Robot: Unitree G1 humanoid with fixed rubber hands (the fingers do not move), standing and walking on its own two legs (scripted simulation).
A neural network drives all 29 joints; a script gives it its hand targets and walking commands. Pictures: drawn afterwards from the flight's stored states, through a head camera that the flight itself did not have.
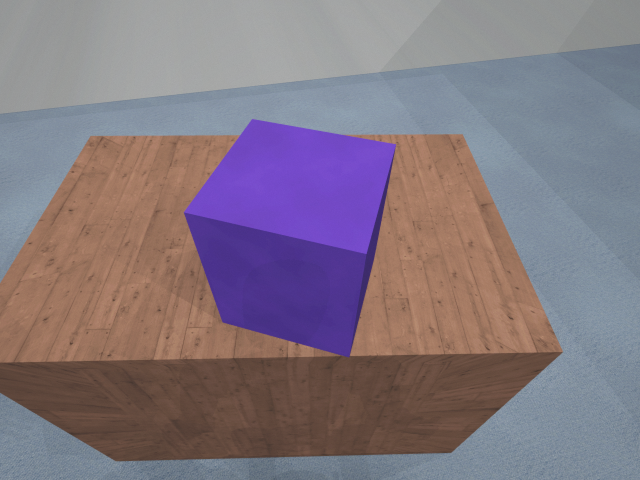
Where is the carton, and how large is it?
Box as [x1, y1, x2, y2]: [184, 119, 395, 356]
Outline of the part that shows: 252,119 184,211 222,321 345,356 349,356 374,256 395,144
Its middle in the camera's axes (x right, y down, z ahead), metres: -0.02 +0.00 +0.58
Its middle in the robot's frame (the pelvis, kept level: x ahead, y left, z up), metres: +0.45 +0.03 +0.03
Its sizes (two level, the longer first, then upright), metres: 0.210 0.200 0.250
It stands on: a pedestal, 0.64 m high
